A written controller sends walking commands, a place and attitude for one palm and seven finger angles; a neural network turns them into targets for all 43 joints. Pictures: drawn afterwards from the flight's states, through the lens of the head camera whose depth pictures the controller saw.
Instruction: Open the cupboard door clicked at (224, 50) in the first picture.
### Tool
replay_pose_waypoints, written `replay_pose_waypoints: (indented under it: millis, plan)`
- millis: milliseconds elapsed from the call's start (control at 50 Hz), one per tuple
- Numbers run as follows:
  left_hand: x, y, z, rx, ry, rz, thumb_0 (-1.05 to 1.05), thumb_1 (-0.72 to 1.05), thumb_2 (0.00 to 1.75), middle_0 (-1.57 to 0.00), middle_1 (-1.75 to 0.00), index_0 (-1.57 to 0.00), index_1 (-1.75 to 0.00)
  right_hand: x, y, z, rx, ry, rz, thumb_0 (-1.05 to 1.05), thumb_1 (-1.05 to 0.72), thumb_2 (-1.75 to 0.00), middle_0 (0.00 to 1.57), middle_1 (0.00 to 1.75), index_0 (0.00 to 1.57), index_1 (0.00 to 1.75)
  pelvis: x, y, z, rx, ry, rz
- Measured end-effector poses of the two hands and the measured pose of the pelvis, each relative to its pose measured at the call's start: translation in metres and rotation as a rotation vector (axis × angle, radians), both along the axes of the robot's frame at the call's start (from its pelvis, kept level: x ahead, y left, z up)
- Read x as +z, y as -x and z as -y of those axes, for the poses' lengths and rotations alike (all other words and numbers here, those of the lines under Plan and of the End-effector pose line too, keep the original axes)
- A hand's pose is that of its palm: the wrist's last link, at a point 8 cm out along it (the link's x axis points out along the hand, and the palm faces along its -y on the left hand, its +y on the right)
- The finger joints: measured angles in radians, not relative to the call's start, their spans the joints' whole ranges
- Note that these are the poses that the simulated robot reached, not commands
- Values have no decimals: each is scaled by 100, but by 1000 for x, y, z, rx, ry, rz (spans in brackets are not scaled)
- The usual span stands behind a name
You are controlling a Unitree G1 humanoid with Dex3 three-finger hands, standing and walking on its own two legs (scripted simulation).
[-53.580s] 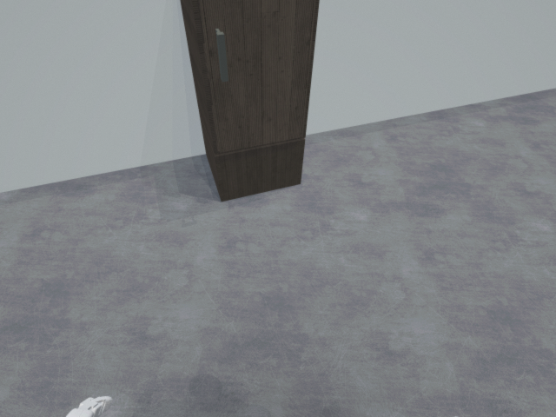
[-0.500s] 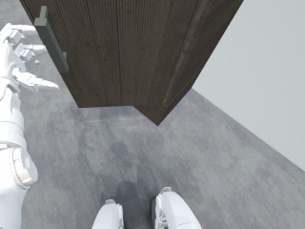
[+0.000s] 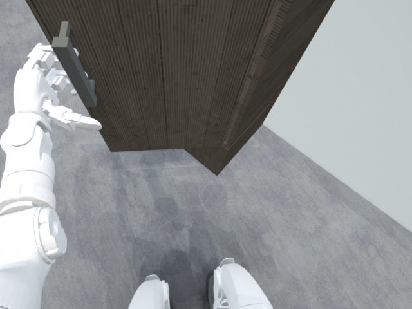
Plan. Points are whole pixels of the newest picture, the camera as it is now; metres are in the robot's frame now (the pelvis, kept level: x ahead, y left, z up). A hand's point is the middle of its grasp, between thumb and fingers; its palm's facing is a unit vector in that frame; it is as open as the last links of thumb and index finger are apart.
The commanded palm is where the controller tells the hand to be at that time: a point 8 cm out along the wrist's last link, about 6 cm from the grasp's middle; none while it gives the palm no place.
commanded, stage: slide the fingers in behind the handle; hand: left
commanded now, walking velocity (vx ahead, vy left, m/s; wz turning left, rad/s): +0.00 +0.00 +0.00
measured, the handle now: (79, 68) +0.56 +0.20 +0.06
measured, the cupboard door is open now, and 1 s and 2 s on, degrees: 46 46 58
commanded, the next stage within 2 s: close the thumb around the handle in 0.66 s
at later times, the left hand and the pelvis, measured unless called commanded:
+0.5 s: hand (88, 93) +0.50 +0.18 +0.06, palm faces +0.02 -1.00 -0.04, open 14.0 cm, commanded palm +0.47 +0.22 +0.06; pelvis -0.01 -0.01 +0.00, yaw +1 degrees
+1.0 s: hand (85, 93) +0.50 +0.18 +0.06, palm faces +0.01 -1.00 -0.03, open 12.4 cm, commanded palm +0.47 +0.23 +0.06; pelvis -0.01 -0.01 +0.00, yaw +1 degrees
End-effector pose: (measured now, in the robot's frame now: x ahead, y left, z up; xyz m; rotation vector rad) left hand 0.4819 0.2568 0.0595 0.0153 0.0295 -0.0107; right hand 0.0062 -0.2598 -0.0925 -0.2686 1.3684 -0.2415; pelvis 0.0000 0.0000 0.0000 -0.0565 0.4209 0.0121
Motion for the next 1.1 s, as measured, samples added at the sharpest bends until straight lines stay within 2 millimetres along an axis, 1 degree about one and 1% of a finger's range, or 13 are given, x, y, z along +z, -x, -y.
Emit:
replay_pose_waypoints:
  millis: [180, 360, 640, 820, 880, 940, 1100]
  plan:
    - [2, 8, 10, 28, -2, 0, -1, -50, 30, -29, -120, -31, -120, -2, -5, -1, 9, -25, 23, 1, -90, -90, 20, 30, 20, 30, 2, 0, 3, 2, -9, 17]
    - [3, 5, 25, 14, -9, 10, -1, -50, 30, -28, -119, -30, -120, -8, -2, 3, 23, -27, 19, 1, -90, -90, 20, 30, 20, 30, -1, 5, 6, 9, -14, 15]
    - [3, 5, 26, 30, -20, 2, -1, -50, 30, -30, -120, -30, -120, -9, 11, 11, 12, -23, 6, 1, -90, -90, 20, 30, 20, 30, -2, 11, 13, 3, -23, 10]
    - [5, 6, 23, 28, -21, 9, -1, -50, 30, -30, -120, -30, -120, -6, 13, 14, 7, -12, 14, 1, -90, -90, 20, 30, 20, 30, -2, 10, 14, 0, -22, 10]
    - [5, 6, 23, 22, -21, 7, -1, -45, 32, -30, -120, -30, -120, -6, 11, 14, 7, -10, 17, 1, -90, -90, 20, 30, 20, 30, -2, 10, 13, 0, -21, 11]
    - [5, 6, 22, 22, -11, 4, -1, -37, 36, -30, -120, -31, -121, -5, 10, 14, 8, -9, 21, 1, -90, -90, 20, 30, 20, 30, -1, 10, 12, -1, -21, 12]
    - [3, 5, 20, 23, -13, 4, -1, -1, 51, -33, -125, -34, -125, -6, 5, 10, 17, -11, 26, 1, -90, -90, 20, 30, 20, 30, -2, 8, 9, 0, -19, 7]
